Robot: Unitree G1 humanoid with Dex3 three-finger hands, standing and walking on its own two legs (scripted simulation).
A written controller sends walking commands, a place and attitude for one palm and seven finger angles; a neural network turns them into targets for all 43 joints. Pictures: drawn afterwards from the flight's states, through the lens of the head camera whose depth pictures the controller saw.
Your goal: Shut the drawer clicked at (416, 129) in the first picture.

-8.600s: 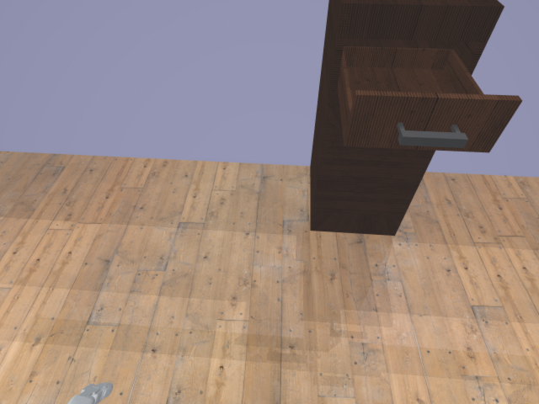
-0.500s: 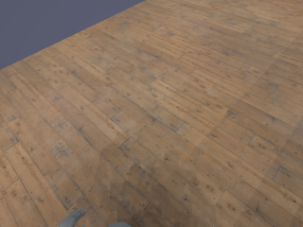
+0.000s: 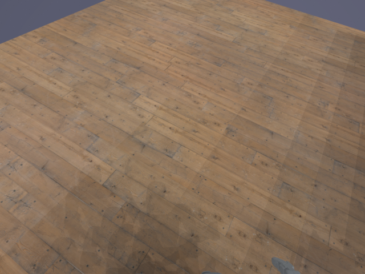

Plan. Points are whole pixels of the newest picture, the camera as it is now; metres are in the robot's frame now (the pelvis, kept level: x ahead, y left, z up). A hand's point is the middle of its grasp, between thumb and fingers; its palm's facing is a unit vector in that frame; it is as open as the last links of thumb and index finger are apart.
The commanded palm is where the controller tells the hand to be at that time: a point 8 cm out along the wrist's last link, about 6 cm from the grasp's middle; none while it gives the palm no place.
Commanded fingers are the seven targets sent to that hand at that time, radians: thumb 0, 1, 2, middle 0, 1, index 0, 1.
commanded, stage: turn to face it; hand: left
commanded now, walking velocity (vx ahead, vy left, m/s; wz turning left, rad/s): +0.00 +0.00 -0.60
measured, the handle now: out of the picture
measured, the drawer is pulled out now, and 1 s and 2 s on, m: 0.28 0.28 0.28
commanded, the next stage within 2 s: none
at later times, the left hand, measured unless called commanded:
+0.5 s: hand (138, 261) +0.16 +0.12 -0.14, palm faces -0.30 -0.91 -0.29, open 7.3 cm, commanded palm none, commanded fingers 0.00 0.90 0.90 -0.20 -0.30 -0.20 -0.30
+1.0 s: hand (130, 256) +0.18 +0.14 -0.18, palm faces -0.53 -0.83 -0.20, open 7.3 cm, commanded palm none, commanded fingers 0.00 0.90 0.90 -0.20 -0.30 -0.20 -0.30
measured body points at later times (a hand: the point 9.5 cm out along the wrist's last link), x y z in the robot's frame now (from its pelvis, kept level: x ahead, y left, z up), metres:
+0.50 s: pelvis -0.01 -0.04 +0.00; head +0.02 -0.08 +0.44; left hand +0.18 +0.16 -0.12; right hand -0.08 -0.30 -0.16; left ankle +0.00 +0.10 -0.68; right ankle -0.05 -0.13 -0.73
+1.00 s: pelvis +0.01 +0.00 +0.01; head +0.06 +0.01 +0.45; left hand +0.20 +0.19 -0.16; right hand -0.04 -0.26 -0.11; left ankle +0.07 +0.07 -0.73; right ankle -0.09 -0.10 -0.66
